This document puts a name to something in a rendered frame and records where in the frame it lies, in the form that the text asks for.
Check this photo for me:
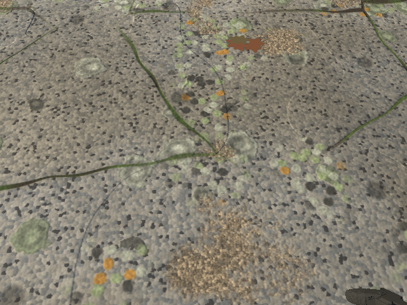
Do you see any right robot hand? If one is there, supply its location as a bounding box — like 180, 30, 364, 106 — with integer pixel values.
345, 288, 407, 305

